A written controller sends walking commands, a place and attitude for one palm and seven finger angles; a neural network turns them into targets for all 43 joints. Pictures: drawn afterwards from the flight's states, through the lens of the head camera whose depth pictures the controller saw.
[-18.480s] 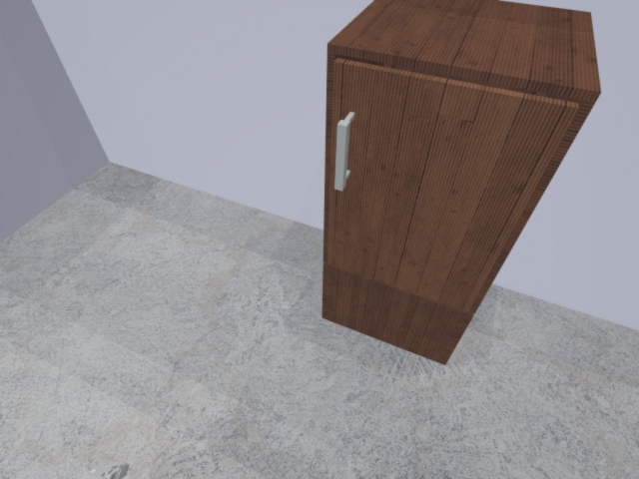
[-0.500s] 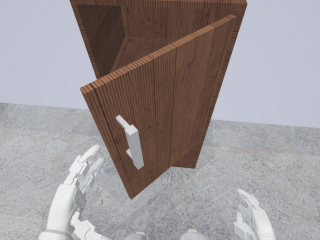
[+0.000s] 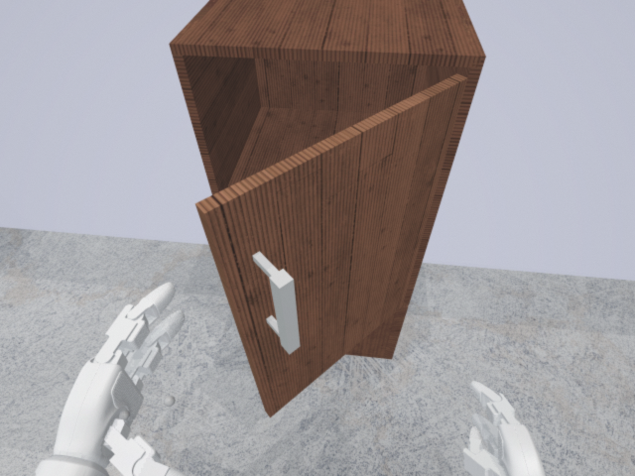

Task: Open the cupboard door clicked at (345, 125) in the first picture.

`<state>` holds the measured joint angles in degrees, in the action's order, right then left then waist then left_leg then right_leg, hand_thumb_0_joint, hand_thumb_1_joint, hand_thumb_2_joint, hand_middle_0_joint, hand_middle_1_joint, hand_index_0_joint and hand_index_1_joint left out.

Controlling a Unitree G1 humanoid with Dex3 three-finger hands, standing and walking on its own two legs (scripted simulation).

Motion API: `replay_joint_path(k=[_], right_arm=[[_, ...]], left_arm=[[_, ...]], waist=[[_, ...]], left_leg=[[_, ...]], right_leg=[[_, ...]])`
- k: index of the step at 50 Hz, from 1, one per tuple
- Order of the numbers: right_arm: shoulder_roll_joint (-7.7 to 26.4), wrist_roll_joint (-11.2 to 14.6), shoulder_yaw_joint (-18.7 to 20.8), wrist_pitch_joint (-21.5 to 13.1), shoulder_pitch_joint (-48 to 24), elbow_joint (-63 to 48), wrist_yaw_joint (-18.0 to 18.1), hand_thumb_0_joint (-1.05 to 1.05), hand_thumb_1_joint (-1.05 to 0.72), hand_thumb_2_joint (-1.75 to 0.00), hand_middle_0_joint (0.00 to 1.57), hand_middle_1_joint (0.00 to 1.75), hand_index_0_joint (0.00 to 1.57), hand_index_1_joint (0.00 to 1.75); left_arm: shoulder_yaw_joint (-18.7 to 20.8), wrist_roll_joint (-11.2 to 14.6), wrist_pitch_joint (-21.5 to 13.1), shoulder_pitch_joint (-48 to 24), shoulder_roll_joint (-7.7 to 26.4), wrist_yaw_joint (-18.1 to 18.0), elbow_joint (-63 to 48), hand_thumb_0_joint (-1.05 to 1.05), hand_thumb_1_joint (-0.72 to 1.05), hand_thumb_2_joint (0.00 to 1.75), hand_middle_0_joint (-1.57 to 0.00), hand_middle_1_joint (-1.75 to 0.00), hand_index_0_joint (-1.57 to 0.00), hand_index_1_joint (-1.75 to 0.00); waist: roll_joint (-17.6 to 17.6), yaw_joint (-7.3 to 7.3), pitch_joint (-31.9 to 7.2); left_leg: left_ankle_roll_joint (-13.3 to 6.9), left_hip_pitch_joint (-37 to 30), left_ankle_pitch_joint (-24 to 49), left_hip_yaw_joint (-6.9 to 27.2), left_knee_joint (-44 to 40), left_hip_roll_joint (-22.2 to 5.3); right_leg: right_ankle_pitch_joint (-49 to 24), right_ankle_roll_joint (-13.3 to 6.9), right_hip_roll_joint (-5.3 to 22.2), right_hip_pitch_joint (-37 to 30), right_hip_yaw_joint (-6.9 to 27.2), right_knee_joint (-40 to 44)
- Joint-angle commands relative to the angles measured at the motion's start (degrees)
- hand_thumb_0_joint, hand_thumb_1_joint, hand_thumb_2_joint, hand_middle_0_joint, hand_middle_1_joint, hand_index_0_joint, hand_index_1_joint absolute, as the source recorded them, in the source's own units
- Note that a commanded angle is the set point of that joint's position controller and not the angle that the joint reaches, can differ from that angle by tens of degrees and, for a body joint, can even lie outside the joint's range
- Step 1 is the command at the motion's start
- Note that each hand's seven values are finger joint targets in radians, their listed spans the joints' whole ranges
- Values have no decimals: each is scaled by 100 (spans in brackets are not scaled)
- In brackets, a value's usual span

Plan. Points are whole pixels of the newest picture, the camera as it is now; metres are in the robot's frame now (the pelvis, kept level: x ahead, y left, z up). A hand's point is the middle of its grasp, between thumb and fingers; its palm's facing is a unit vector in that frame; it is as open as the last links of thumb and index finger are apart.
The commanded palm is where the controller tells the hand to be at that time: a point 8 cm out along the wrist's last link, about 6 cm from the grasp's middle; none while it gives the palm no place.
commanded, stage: draw the hand back to the body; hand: left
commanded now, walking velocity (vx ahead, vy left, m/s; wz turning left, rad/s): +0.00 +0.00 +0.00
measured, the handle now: (277, 305) +0.32 +0.08 +0.06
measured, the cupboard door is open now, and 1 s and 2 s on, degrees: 47 47 47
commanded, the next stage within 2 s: step back with the hand held close in 1.18 s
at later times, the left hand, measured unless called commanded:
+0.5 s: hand (70, 345) +0.20 +0.24 +0.16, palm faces +0.30 -0.88 -0.37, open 12.8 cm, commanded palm +0.16 +0.29 +0.19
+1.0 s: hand (7, 306) +0.21 +0.27 +0.21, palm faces +0.43 -0.81 -0.39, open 7.7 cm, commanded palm +0.16 +0.31 +0.23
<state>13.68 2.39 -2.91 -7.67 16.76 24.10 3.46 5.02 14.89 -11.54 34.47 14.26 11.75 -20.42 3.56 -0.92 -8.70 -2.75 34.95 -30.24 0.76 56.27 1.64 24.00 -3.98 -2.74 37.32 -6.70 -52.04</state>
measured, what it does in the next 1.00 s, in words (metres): rises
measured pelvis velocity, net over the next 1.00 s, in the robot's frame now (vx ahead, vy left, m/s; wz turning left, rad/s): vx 0.02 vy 0.01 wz -0.03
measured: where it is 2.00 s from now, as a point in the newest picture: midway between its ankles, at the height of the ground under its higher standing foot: outside the picture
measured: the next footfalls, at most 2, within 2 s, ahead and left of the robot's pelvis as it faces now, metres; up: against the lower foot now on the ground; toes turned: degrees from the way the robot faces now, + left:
none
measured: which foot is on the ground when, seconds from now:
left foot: down 0.00-1.00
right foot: down 0.00-1.00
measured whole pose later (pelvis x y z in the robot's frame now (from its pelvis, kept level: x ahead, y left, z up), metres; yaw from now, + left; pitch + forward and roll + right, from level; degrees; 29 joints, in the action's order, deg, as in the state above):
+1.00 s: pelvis +0.02 +0.01 +0.06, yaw -2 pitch -4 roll -1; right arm 13.5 0.0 -2.0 -5.9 11.3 36.1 3.1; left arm 18.9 3.7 -4.1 26.8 19.6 -6.0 -22.6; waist 3.8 -4.2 0.5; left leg -3.5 2.7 -16.5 -1.2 23.2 2.7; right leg 11.4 -2.6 -2.8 6.6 -2.8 -21.9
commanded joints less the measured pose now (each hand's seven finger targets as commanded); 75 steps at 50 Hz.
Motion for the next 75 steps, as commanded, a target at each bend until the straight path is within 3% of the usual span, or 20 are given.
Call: replay_joint_path(k=[1,5,6,7,8,13,15,23,27,40,43,47,51,64,65,66,67,69,72,75], right_arm=[[614,49,282,-472,-554,-926,32,0,-90,-90,20,30,20,30],[624,70,251,-556,-590,-823,45,0,-90,-90,20,30,20,30],[531,-40,338,-424,-567,-774,188,0,-90,-90,20,30,20,30],[450,-89,277,-394,-608,-793,220,0,-90,-90,20,30,20,30],[427,-90,257,-345,-541,-693,210,0,-90,-90,20,30,20,30],[501,-141,223,-255,-720,-491,241,0,-90,-90,20,30,20,30],[521,-152,215,-270,-753,-413,252,0,-90,-90,20,30,20,30],[571,-193,209,-346,-972,-114,156,0,-90,-90,20,30,20,30],[564,-218,237,-327,-1047,5,115,0,-90,-90,20,30,20,30],[578,-214,313,-201,-1200,236,30,0,-90,-90,20,30,20,30],[590,-206,319,-144,-1237,259,-15,0,-90,-90,20,30,20,30],[609,-214,352,-117,-1288,235,-10,0,-90,-90,20,30,20,30],[590,-221,342,-169,-1325,282,2,0,-90,-90,20,30,20,30],[518,-201,371,-237,-1388,391,2,0,-90,-90,20,30,20,30],[549,-201,362,-269,-1445,399,-1,0,-90,-90,20,30,20,30],[550,-80,269,-213,-1261,167,27,0,-90,-90,20,30,20,30],[530,-160,373,-150,-1205,302,52,0,-90,-90,20,30,20,30],[631,-181,455,-1,-1162,264,-21,0,-90,-90,20,30,20,30],[694,-173,497,100,-1197,198,-26,0,-90,-90,20,30,20,30],[694,-157,544,216,-1204,102,22,0,-90,-90,20,30,20,30]], left_arm=[[583,158,-267,-178,673,49,-1415,0,-47,32,-15,-30,-15,-30],[765,231,-76,-305,768,135,-1416,0,-32,37,-16,-30,-16,-30],[1125,-649,185,-239,1663,-744,-1689,0,-29,39,-16,-30,-16,-30],[742,-745,345,-74,1064,-1102,-1848,0,-26,40,-16,-30,-16,-30],[518,-896,467,102,808,-1325,-1744,0,-22,42,-16,-30,-16,-30],[628,-1175,633,-198,998,-1787,-1775,0,-5,50,-17,-30,-17,-30],[768,-1233,626,-328,1096,-1870,-1782,0,2,52,-17,-30,-17,-30],[1017,-1257,579,-529,1149,-1906,-1733,0,31,64,-18,-30,-18,-30],[1403,-1224,557,-510,1324,-1912,-1597,0,44,70,-18,-30,-18,-30],[2195,-1145,406,-1323,1778,-1913,-1632,0,90,90,-20,-30,-20,-30],[1890,-1112,454,-1113,1426,-1840,-1249,0,90,90,-20,-30,-20,-30],[2003,-1110,406,-1184,1586,-1842,-1359,0,90,90,-20,-30,-20,-30],[2118,-1146,369,-1297,1757,-1876,-1533,0,90,90,-20,-30,-20,-30],[2016,-1094,308,-1245,1616,-1855,-1233,0,90,90,-20,-30,-20,-30],[2078,-1106,241,-1918,1812,-1885,-1618,0,90,90,-20,-30,-20,-30],[3044,-1205,-94,-2817,2750,-1993,-1734,0,90,90,-20,-30,-20,-30],[2693,-1197,-123,-2001,2161,-1937,-1141,0,90,90,-20,-30,-20,-30],[2277,-1201,-116,-1014,1639,-1831,-863,0,90,90,-20,-30,-20,-30],[2206,-1227,-184,-753,1668,-1845,-1148,0,90,90,-20,-30,-20,-30],[2407,-1227,-180,-584,1874,-1916,-1343,0,90,90,-20,-30,-20,-30]], waist=[[9,-7,-463],[-21,-17,-264],[-140,-317,-399],[-102,-168,-93],[108,-132,82],[-224,-114,213],[-28,-140,234],[158,-226,357],[-59,-285,414],[200,-307,458],[54,-277,778],[-101,-306,580],[261,-327,516],[-87,-306,765],[39,-268,583],[317,-8,1315],[-367,18,1092],[-531,43,630],[-98,59,259],[-331,56,73]], left_leg=[[190,-146,1606,293,-1078,-121],[229,-332,1646,329,-1286,-145],[152,-329,1542,259,-1554,-262],[155,-409,1460,219,-1646,-206],[150,-624,1534,210,-1744,-244],[118,-1241,1905,283,-2229,-317],[147,-1468,2037,300,-2449,-325],[356,-2208,3180,421,-3120,-453],[401,-2344,3591,370,-3315,-461],[391,-2736,3554,264,-3638,-438],[369,-2696,3332,240,-3725,-445],[261,-2689,3037,199,-3731,-399],[267,-2704,3071,182,-3703,-359],[103,-2721,2525,66,-3687,-312],[91,-2772,2473,83,-3669,-283],[39,-2318,1722,239,-3594,-328],[14,-2366,1634,319,-3365,-344],[-23,-2651,1921,164,-3077,-328],[13,-2572,2184,148,-3194,-416],[10,-2415,2428,192,-3299,-487]], right_leg=[[-997,205,158,-1144,521,959],[-1045,212,147,-1217,437,1104],[-906,107,308,-1641,895,1440],[-818,130,359,-1618,949,1643],[-884,134,361,-1619,855,1700],[-1186,187,331,-2018,691,2012],[-1257,176,332,-2196,680,2125],[-1770,181,300,-2832,622,2485],[-2100,174,295,-3184,619,2646],[-2262,161,264,-3527,721,3052],[-2114,177,268,-3407,694,3145],[-2122,171,276,-3575,758,3191],[-2212,140,286,-3661,814,3204],[-1863,175,316,-3507,983,3462],[-1841,174,343,-3559,1038,3478],[-1808,129,589,-2856,1740,3758],[-1735,115,751,-2770,1855,3858],[-1967,171,910,-2689,1922,3871],[-2448,166,958,-2851,1771,3558],[-2848,210,860,-2989,1636,3281]])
